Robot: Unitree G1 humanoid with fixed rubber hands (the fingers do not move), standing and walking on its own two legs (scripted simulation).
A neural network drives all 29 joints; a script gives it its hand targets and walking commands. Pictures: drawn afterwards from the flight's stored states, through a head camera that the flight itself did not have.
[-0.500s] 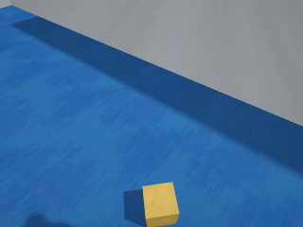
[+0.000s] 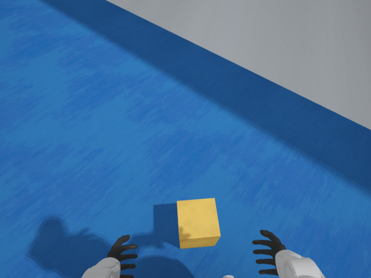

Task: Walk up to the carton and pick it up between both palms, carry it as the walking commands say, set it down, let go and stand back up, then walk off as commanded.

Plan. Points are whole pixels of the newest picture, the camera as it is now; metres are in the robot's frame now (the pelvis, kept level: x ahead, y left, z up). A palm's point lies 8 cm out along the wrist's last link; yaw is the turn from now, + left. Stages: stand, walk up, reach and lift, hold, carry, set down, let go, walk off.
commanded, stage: reach and lift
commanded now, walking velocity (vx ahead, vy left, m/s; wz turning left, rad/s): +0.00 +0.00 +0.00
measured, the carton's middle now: (196, 224) +0.38 -0.04 -0.63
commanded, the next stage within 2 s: none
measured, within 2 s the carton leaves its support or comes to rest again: neither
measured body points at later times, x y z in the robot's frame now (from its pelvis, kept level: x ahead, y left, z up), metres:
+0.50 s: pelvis -0.11 -0.02 -0.08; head +0.05 -0.03 +0.35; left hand +0.22 +0.17 -0.17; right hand +0.22 -0.24 -0.18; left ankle -0.01 +0.12 -0.72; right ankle +0.01 -0.13 -0.72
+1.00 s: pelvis -0.08 -0.01 -0.10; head +0.21 -0.02 +0.25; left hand +0.39 +0.14 -0.22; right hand +0.39 -0.21 -0.22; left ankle -0.01 +0.11 -0.72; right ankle +0.01 -0.13 -0.72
